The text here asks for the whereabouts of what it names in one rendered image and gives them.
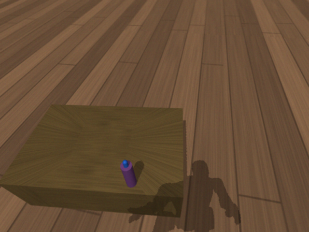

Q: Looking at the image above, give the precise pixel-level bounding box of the bottle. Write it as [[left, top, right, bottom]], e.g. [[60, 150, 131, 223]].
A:
[[120, 160, 137, 188]]

